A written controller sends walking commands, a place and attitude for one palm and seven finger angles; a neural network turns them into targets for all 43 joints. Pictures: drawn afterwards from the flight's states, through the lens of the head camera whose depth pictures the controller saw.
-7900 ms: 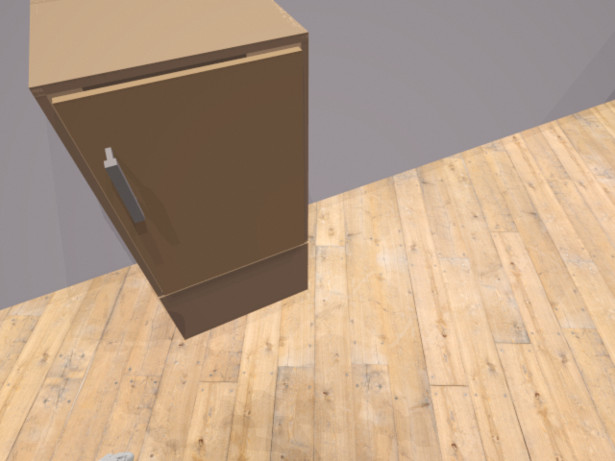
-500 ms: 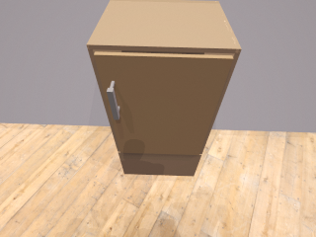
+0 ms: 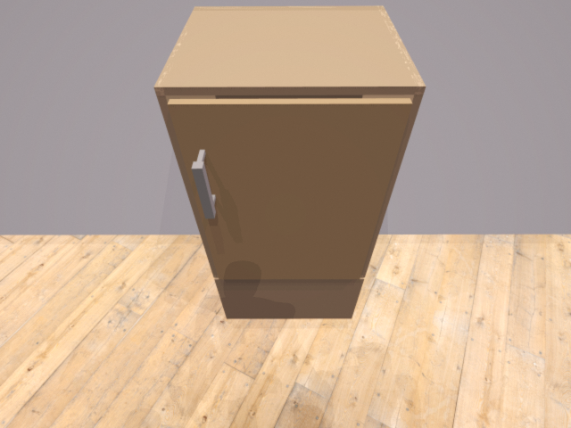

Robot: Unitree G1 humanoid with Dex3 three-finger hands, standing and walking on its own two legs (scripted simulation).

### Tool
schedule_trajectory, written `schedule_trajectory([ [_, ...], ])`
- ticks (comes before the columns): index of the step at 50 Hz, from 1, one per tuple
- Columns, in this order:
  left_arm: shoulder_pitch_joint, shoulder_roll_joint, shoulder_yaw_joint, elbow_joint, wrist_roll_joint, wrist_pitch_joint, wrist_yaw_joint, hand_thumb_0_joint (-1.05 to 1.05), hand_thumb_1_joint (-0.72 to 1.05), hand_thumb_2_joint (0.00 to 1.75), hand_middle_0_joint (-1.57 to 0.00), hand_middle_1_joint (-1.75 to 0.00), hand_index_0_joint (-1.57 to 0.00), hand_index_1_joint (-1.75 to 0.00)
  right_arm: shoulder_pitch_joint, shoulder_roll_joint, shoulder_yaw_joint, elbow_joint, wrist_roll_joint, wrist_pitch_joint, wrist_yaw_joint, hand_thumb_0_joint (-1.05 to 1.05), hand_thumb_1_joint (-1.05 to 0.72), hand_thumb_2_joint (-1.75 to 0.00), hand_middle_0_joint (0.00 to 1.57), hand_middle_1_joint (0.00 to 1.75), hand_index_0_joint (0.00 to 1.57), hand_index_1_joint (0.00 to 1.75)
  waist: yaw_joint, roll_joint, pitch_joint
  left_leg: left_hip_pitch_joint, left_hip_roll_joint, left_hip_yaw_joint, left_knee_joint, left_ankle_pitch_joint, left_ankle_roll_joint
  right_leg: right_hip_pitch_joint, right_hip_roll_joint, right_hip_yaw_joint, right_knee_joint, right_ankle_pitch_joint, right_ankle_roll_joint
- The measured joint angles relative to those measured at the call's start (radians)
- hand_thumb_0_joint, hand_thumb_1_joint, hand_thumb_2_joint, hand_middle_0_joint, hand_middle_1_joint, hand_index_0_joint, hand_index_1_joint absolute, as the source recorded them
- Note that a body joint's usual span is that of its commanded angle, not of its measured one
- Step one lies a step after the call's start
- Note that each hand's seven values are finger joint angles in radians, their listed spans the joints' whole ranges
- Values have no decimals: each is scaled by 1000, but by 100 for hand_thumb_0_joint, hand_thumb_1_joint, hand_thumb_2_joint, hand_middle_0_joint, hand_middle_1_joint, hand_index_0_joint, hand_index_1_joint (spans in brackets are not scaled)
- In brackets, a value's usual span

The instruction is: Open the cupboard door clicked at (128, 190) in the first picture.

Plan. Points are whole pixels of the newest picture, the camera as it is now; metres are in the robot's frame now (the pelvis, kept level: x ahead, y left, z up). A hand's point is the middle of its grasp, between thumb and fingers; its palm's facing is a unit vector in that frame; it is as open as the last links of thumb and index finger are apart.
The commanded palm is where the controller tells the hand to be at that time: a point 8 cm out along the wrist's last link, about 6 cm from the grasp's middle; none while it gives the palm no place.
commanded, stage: look again from close up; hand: left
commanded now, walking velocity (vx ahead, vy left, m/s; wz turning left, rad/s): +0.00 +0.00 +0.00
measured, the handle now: (206, 185) +0.57 +0.19 -0.02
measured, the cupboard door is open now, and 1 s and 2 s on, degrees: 0 0 0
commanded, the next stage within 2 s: raise the hand with hooked fingers in 0.34 s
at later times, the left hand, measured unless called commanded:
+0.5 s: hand out of the picture +0.07 +0.18 -0.15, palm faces +0.09 -0.98 -0.20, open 7.3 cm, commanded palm +0.11 +0.23 -0.07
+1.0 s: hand (147, 419) +0.15 +0.19 -0.05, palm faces +0.16 -0.98 -0.07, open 9.4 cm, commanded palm +0.15 +0.25 -0.05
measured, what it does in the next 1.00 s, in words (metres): lowers itself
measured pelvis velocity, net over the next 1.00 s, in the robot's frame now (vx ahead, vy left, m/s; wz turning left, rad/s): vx -0.02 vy -0.04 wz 0.04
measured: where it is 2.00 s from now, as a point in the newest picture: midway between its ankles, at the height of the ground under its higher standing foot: outside the picture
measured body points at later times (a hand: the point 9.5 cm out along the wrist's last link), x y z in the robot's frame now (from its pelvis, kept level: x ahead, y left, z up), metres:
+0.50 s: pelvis +0.02 +0.00 +0.00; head +0.03 +0.00 +0.45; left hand +0.07 +0.23 -0.13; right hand +0.04 -0.24 -0.14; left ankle +0.04 +0.08 -0.73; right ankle -0.02 -0.11 -0.73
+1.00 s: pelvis -0.02 -0.04 -0.10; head +0.04 -0.01 +0.35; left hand +0.13 +0.25 -0.04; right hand +0.22 -0.27 -0.15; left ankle +0.04 +0.08 -0.73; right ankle -0.02 -0.11 -0.73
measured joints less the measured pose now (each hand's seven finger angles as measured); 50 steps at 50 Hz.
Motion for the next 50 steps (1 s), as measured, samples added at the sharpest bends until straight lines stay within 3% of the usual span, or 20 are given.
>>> schedule_trajectory([
  [10, -16, 25, 8, -20, 1, 3, 1, 0, 91, 89, -20, -30, -20, -30, -16, -12, 6, 7, 1, -10, -5, 2, -92, -90, 20, 30, 20, 30, 14, -9, -24, 34, -23, 25, -40, 4, 10, 5, -24, 24, 11, -16, 13],
  [23, -50, 49, 8, -20, 4, 3, 1, 0, 91, 89, -20, -30, -20, -30, -76, -35, 3, 15, 8, -18, -6, 0, -91, -90, 19, 30, 20, 30, 20, -40, -8, 52, -10, 30, -63, 7, 1, 28, -10, 31, -32, -1, 10],
  [24, -3, 48, 29, -178, -35, 66, 1, 0, 91, 89, -20, -30, -20, -30, -62, -37, 4, -31, 21, -22, -7, 1, -91, -90, 20, 30, 20, 30, 14, -42, -7, 39, -9, 24, -50, 2, 0, 21, -9, 25, -26, -2, 9],
  [25, 56, 52, 47, -374, -61, 86, 8, 1, 91, 89, -20, -30, -20, -30, -38, -38, 8, -79, 31, -62, -19, 1, -91, -90, 20, 30, 20, 30, 20, -53, -7, 35, -14, 25, -48, 1, -2, 8, -14, 25, -7, -10, 6],
  [27, 122, 66, 54, -663, -102, 25, 49, 2, 90, 89, -20, -31, -20, -31, -10, -43, 8, -135, 44, -155, -42, 1, -91, -90, 20, 30, 20, 30, 29, -71, -30, 25, -31, 25, -48, 2, -6, -21, -32, 25, 43, -38, 1],
  [29, 111, 62, 63, -834, -141, -22, 65, 2, 89, 88, -20, -32, -20, -32, -13, -61, -2, -196, 49, -199, -43, 1, -91, -90, 20, 30, 20, 30, 14, -59, -53, -3, -40, 9, -17, -5, -4, -43, -42, 7, 78, -60, 6],
  [31, 56, 52, 89, -903, -162, -114, 39, 1, 86, 87, -20, -33, -20, -34, -45, -83, -14, -255, 42, -219, -39, 1, -91, -90, 20, 30, 20, 30, -5, -32, -79, -67, -34, -8, 47, -25, -4, -88, -38, -11, 116, -74, 5],
  [34, 1, 53, 142, -920, -204, -303, -66, 1, 81, 85, -20, -37, -20, -37, -114, -91, -31, -334, 26, -221, -19, 1, -90, -90, 20, 30, 20, 30, -11, -31, -135, -215, -12, -4, 172, -67, -14, -238, -25, -8, 237, -112, -8],
  [36, -2, 64, 168, -914, -231, -430, -175, 0, 77, 83, -21, -39, -21, -39, -153, -86, -44, -385, 23, -222, -2, 1, -90, -90, 20, 30, 20, 30, -3, -57, -158, -317, 5, 1, 266, -101, -22, -344, -15, -3, 337, -148, -20],
  [38, 11, 76, 187, -884, -250, -517, -287, 0, 73, 82, -21, -42, -21, -42, -181, -92, -56, -438, 26, -221, 11, 1, -90, -90, 20, 30, 20, 30, 7, -77, -164, -405, 18, -9, 355, -117, -32, -428, -5, -10, 426, -183, -35],
  [40, 45, 85, 204, -853, -268, -535, -363, 0, 69, 80, -21, -44, -22, -45, -199, -104, -65, -485, 31, -217, 12, 1, -90, -90, 20, 30, 20, 30, 19, -91, -167, -483, 27, -21, 443, -155, -40, -499, 1, -20, 506, -219, -43],
  [42, 86, 92, 225, -836, -288, -512, -402, 0, 64, 78, -22, -47, -22, -48, -206, -115, -72, -520, 35, -212, 4, 1, -90, -90, 20, 30, 20, 30, 35, -99, -170, -549, 34, -36, 516, -193, -45, -557, 6, -35, 571, -247, -52],
  [45, 145, 94, 263, -874, -314, -506, -395, 1, 57, 75, -23, -52, -23, -52, -205, -123, -77, -542, 33, -216, -16, 1, -90, -90, 20, 30, 20, 30, 59, -90, -169, -624, 45, -72, 606, -224, -57, -607, 17, -70, 633, -277, -63],
  [50, 129, 119, 288, -1037, -349, -593, -389, 1, 45, 70, -23, -59, -23, -59, -200, -106, -43, -495, 26, -233, -45, 1, -90, -90, 19, 30, 20, 30, 84, -50, -172, -700, 56, -124, 699, -257, -64, -650, 32, -118, 688, -303, -74],
])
